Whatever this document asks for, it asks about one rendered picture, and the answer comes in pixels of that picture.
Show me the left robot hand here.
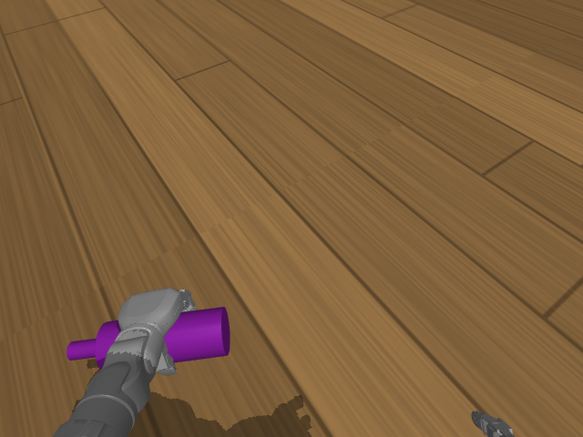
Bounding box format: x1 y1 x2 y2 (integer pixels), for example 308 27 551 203
118 288 196 376

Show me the left robot arm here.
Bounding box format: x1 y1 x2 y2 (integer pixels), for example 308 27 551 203
53 323 164 437

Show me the right robot hand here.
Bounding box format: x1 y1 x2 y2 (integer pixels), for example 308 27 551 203
471 411 515 437

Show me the bottle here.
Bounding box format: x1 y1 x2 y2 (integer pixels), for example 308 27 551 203
66 307 230 370

